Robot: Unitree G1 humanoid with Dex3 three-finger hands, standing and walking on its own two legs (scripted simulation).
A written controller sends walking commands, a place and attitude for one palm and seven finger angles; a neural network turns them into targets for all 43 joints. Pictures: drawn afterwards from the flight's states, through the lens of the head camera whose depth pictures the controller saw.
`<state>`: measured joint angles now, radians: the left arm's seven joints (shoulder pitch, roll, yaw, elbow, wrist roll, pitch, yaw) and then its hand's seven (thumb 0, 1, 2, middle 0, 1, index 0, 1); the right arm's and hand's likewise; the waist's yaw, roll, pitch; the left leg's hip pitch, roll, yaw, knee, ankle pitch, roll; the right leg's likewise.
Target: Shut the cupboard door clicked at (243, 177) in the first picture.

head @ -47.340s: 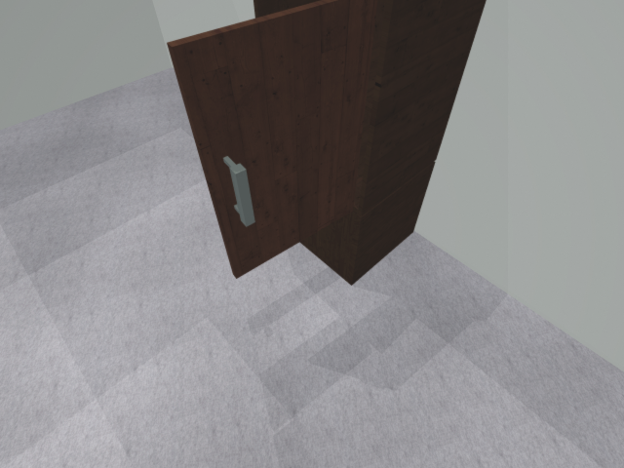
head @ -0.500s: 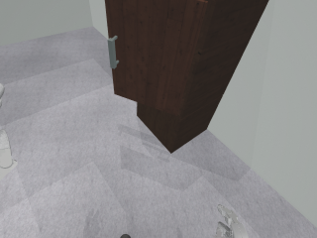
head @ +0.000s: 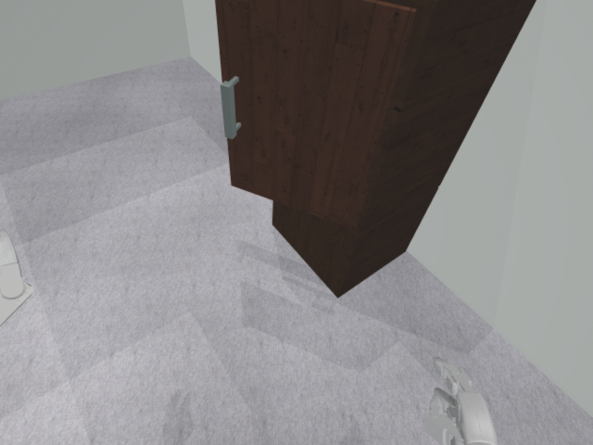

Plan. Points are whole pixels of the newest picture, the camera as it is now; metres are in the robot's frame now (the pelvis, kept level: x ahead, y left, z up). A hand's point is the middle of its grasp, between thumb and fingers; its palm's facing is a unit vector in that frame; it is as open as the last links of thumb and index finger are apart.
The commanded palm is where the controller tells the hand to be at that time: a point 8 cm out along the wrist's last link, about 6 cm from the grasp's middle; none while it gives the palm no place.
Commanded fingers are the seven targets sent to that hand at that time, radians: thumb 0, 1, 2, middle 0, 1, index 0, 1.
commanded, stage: stop stepping back and stand still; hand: left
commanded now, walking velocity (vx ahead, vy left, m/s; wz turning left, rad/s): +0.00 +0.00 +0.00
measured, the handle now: (232, 107) +0.86 +0.18 -0.03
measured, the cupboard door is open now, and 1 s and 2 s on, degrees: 30 30 30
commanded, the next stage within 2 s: let the arm hang, fingers relaxed in 0.74 s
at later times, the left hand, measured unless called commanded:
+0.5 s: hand out of the picture +0.17 +0.30 +0.17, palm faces +0.45 -0.79 -0.42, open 7.4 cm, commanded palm +0.11 +0.33 +0.19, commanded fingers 0.00 0.90 0.90 -0.20 -0.30 -0.20 -0.30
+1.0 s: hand (65, 436) +0.14 +0.28 -0.03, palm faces +0.10 -0.90 -0.42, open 7.4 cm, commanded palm none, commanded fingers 0.00 0.90 0.90 -0.20 -0.30 -0.20 -0.30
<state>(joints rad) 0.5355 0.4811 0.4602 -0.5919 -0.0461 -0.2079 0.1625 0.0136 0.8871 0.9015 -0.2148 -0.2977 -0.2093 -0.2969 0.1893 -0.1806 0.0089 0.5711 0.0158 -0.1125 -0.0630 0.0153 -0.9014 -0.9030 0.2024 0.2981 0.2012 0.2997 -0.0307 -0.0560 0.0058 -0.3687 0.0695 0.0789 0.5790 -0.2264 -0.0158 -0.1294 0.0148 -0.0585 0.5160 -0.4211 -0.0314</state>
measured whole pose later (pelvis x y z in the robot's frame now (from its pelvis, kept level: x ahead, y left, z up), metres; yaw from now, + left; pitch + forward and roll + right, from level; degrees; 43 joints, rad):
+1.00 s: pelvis -0.04 +0.04 +0.00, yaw +1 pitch -1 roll -2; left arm 0.29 0.32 0.09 0.32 0.01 0.04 0.01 0.00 0.90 0.90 -0.20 -0.30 -0.20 -0.29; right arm 0.14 -0.31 0.01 0.79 0.00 -0.04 0.01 0.01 -0.90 -0.90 0.21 0.30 0.21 0.30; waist -0.01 0.11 -0.04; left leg -0.42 0.04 0.08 0.59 -0.17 0.05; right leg -0.19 -0.02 -0.07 0.58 -0.37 0.02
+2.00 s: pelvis -0.02 +0.02 +0.01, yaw +1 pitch -2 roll +0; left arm 0.30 0.13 0.01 1.12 0.01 0.01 0.02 0.00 0.91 0.90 -0.20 -0.30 -0.20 -0.29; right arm 0.27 -0.14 0.00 1.14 -0.01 0.01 -0.03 0.01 -0.91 -0.90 0.20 0.30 0.20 0.30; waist -0.01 -0.01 0.03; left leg -0.27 0.03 0.08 0.44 -0.13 0.02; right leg -0.05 -0.02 -0.07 0.41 -0.33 0.00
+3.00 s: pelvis -0.01 +0.04 -0.01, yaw +11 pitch -1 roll -1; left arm 0.21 0.19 0.08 1.00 0.02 0.06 0.03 0.00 0.91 0.90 -0.20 -0.30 -0.20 -0.29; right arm 0.25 -0.17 -0.04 1.01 -0.02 0.03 -0.01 0.01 -0.90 -0.90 0.20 0.30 0.20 0.30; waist -0.03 -0.03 0.12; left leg -0.40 -0.02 0.06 0.68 -0.27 0.07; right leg -0.32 -0.06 -0.08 1.04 -0.55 0.02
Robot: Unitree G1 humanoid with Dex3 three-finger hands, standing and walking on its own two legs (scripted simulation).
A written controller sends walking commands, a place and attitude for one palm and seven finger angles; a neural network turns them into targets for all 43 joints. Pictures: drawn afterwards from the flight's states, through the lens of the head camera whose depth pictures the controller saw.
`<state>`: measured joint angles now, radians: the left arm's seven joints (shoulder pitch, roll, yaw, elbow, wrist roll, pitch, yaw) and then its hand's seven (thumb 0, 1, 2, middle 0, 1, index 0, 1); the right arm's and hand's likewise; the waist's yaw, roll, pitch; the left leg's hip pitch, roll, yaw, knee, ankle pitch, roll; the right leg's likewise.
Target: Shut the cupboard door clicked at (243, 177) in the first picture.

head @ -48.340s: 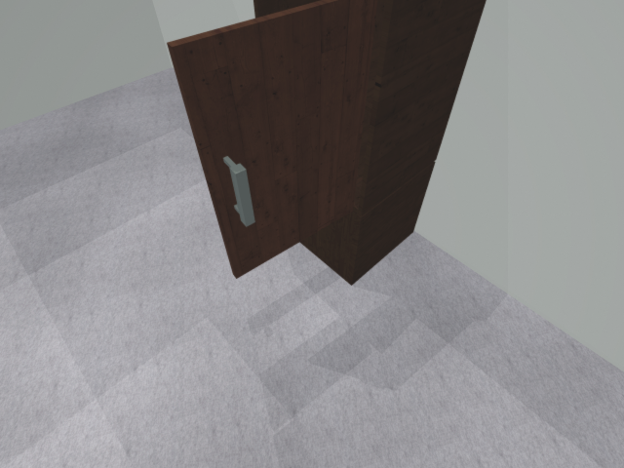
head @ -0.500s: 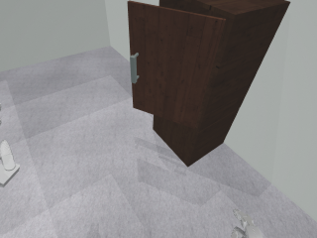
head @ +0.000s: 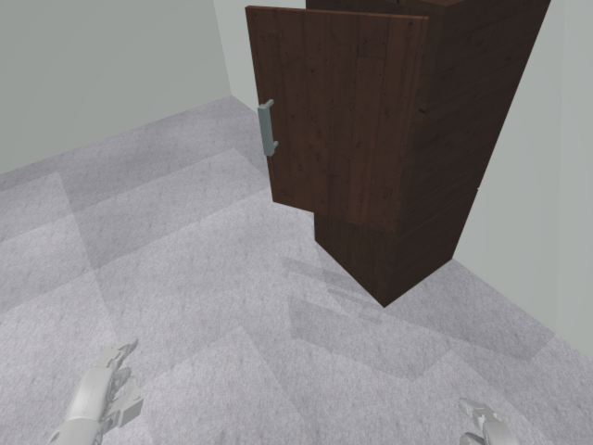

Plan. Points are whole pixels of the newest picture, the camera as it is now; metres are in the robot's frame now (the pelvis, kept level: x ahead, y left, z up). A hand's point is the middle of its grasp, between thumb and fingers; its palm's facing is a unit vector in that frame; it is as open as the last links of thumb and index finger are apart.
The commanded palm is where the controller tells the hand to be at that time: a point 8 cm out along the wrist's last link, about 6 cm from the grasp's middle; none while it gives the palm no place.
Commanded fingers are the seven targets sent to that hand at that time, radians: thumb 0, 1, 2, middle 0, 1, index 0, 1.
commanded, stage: let the arm hang, fingers relaxed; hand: left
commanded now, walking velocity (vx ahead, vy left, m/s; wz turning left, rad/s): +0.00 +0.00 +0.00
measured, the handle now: (269, 127) +0.91 +0.13 -0.03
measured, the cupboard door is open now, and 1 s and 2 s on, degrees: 30 30 30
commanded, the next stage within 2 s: look to check the result in 0.94 s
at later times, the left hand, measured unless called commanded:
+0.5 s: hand out of the picture -0.05 +0.19 -0.16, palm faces +0.03 -0.96 -0.27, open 7.3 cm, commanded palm none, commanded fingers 0.00 0.90 0.90 -0.20 -0.30 -0.20 -0.30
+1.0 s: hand out of the picture +0.01 +0.14 -0.17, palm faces +0.03 -0.99 -0.15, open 7.4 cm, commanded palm none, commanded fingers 0.00 0.90 0.90 -0.20 -0.30 -0.20 -0.30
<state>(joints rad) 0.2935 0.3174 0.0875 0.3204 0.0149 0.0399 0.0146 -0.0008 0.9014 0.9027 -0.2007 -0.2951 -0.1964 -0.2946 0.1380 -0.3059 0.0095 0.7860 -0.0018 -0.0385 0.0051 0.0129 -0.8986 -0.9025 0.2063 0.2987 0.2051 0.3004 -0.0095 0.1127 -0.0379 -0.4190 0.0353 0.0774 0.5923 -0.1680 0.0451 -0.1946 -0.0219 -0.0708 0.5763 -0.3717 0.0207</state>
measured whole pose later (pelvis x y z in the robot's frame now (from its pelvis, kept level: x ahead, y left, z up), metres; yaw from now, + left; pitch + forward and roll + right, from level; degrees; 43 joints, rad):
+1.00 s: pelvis +0.02 -0.02 +0.01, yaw +0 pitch -2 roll +0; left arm 0.30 0.13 0.01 1.12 0.01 0.01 0.02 0.00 0.91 0.90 -0.20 -0.30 -0.20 -0.29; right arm 0.27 -0.14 0.00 1.14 -0.01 0.01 -0.03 0.01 -0.91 -0.90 0.20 0.30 0.20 0.30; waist -0.01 -0.01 0.03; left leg -0.27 0.03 0.08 0.44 -0.13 0.02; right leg -0.05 -0.02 -0.07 0.41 -0.33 0.00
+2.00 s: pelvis +0.03 +0.00 -0.01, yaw +10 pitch -1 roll -1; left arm 0.21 0.19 0.08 1.00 0.02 0.06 0.03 0.00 0.91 0.90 -0.20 -0.30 -0.20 -0.29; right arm 0.25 -0.17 -0.04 1.01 -0.02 0.03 -0.01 0.01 -0.90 -0.90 0.20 0.30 0.20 0.30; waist -0.03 -0.03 0.12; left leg -0.40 -0.02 0.06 0.68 -0.27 0.07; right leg -0.32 -0.06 -0.08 1.04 -0.55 0.02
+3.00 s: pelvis +0.02 -0.07 +0.01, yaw +47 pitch +0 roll +0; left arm 0.21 0.25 0.08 0.89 0.03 0.05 -0.02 0.00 0.91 0.90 -0.20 -0.29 -0.20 -0.29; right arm 0.17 -0.21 -0.04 0.90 -0.03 0.02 0.01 0.01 -0.90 -0.90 0.21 0.30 0.20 0.30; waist 0.00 -0.01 0.07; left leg -0.24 -0.01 -0.04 0.50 -0.26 0.01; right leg -0.46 -0.09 -0.04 0.93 -0.41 0.07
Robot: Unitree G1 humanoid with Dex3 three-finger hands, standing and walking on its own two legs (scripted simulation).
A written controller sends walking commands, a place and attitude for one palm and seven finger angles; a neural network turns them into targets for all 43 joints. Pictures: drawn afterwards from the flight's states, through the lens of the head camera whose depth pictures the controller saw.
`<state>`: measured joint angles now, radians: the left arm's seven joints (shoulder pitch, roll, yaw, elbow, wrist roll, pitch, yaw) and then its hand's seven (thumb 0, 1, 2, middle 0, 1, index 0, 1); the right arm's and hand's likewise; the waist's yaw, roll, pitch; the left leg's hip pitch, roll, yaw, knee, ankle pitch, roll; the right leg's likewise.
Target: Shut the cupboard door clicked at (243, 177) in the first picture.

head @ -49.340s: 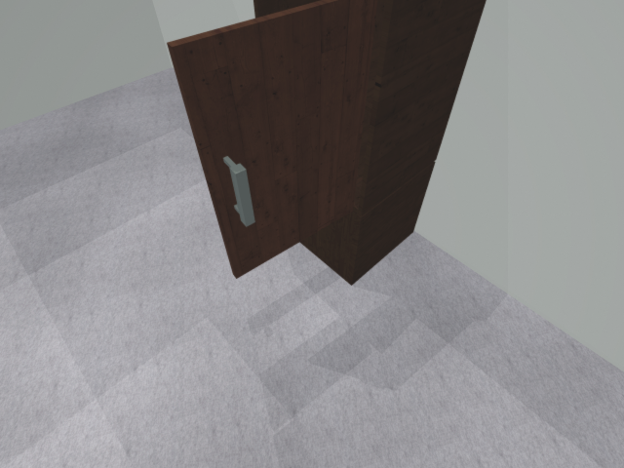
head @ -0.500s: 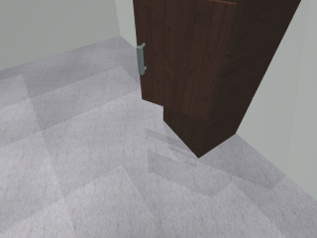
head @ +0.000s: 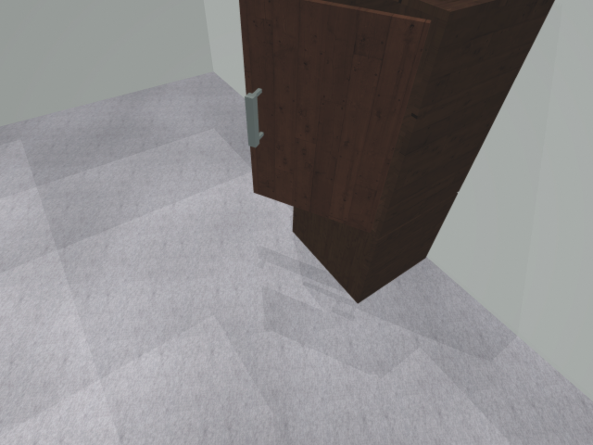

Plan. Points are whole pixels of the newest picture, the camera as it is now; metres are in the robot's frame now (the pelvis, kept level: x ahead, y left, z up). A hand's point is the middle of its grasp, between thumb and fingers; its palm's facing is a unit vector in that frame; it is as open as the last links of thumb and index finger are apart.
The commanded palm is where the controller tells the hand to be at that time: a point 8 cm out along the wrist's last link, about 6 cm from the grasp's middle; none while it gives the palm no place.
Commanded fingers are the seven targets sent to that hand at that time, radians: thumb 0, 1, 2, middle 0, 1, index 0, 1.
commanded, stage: look to check the result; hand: left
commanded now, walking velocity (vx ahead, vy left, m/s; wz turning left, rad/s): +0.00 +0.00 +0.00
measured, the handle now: (256, 117) +0.88 +0.15 -0.04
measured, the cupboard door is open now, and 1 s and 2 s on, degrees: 30 30 30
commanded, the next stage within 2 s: walk to a spot facing it in 0.48 s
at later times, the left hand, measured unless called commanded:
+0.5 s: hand out of the picture -0.03 +0.16 -0.18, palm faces +0.04 -0.98 -0.18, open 7.4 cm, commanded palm none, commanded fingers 0.00 0.90 0.90 -0.20 -0.30 -0.20 -0.30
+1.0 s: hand out of the picture +0.02 +0.21 -0.20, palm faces +0.20 -0.96 -0.22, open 7.4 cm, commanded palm none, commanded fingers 0.00 0.90 0.90 -0.20 -0.30 -0.20 -0.30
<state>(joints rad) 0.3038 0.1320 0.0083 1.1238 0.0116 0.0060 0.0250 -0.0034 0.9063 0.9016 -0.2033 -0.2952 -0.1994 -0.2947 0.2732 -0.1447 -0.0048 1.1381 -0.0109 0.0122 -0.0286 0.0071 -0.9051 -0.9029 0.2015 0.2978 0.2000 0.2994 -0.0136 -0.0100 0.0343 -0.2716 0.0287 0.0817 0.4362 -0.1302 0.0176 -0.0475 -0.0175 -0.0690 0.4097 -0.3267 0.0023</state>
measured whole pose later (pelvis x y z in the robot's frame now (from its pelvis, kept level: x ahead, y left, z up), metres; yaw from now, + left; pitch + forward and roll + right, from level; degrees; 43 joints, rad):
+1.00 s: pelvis +0.01 +0.01 -0.02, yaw +10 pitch -1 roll -1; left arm 0.21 0.19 0.08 1.00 0.02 0.06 0.03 0.00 0.91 0.90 -0.20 -0.30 -0.20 -0.29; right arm 0.25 -0.17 -0.04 1.01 -0.02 0.03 -0.01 0.01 -0.90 -0.90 0.20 0.30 0.20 0.30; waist -0.03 -0.03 0.12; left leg -0.40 -0.02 0.06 0.68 -0.27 0.07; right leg -0.32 -0.06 -0.08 1.04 -0.55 0.02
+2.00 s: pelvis +0.00 -0.05 +0.00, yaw +47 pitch +0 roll +0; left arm 0.21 0.25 0.08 0.89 0.03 0.05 -0.02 0.00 0.91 0.90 -0.20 -0.29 -0.20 -0.29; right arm 0.17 -0.21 -0.04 0.90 -0.03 0.02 0.01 0.01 -0.90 -0.90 0.21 0.30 0.20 0.30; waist 0.00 -0.01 0.07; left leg -0.24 -0.01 -0.04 0.50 -0.26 0.01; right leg -0.46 -0.09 -0.04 0.93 -0.41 0.07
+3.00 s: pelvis +0.10 +0.21 +0.00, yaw +76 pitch -1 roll +1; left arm 0.12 0.20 0.06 0.90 0.02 0.01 -0.01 0.00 0.91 0.90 -0.20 -0.29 -0.19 -0.29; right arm 0.35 -0.14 -0.02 1.04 -0.02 -0.05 -0.02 0.01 -0.91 -0.90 0.20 0.30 0.20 0.30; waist -0.03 -0.03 0.05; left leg -0.03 -0.07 0.07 0.32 -0.29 0.07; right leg -0.56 -0.11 -0.03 0.80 -0.10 0.04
